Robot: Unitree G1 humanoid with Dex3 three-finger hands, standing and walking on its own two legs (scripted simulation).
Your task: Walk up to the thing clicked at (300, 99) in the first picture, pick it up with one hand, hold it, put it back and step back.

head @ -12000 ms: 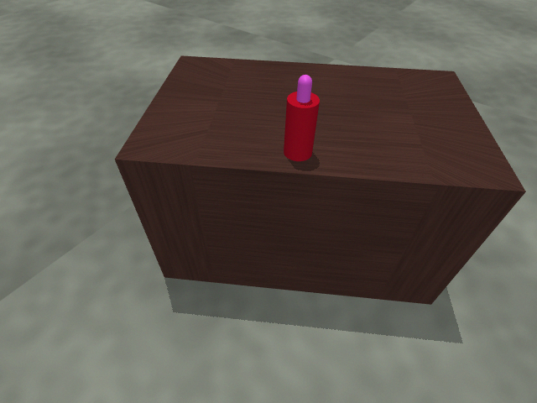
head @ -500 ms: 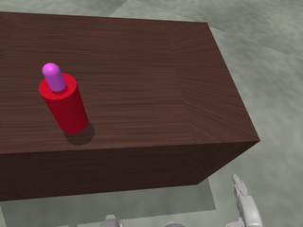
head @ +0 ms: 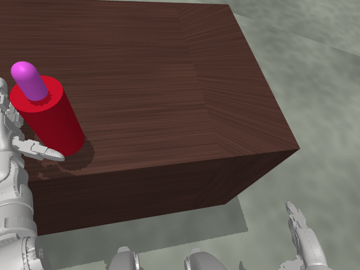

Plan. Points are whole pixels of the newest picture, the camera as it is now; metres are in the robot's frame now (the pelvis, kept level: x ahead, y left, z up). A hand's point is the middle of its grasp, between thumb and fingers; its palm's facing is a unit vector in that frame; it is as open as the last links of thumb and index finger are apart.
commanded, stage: close in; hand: left
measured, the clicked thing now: (48, 111) +0.44 +0.22 +0.07
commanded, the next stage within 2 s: rest palm in 0.14 s
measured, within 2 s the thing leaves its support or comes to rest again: leaves its support in 1.56 s
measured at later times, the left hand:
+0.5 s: hand (55, 126) +0.44 +0.23 +0.02, palm faces +0.23 -0.97 +0.02, open 17.4 cm
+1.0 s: hand (55, 126) +0.44 +0.23 +0.02, palm faces +0.23 -0.97 +0.03, open 12.6 cm
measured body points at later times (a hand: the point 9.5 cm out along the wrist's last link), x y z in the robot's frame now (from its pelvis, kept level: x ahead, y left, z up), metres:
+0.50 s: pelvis -0.01 -0.01 -0.01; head +0.10 +0.04 +0.43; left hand +0.42 +0.28 +0.02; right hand +0.15 -0.27 -0.01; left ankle +0.03 +0.10 -0.66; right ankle -0.02 -0.14 -0.66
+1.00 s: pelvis -0.01 +0.00 -0.01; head +0.10 +0.04 +0.43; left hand +0.42 +0.28 +0.03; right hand +0.15 -0.26 -0.01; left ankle +0.03 +0.10 -0.66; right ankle -0.02 -0.14 -0.66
